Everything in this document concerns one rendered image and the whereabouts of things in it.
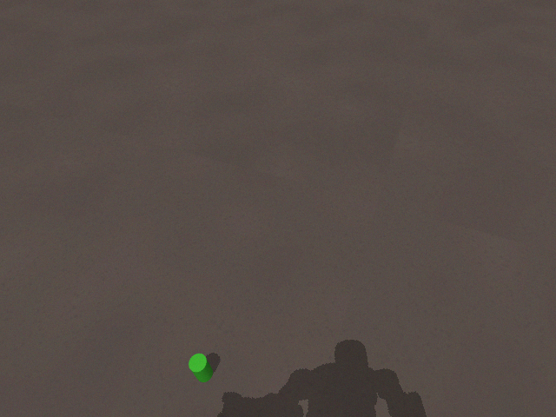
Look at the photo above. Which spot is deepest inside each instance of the can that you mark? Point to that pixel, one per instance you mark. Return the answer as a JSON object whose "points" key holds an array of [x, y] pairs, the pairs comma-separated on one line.
{"points": [[200, 367]]}

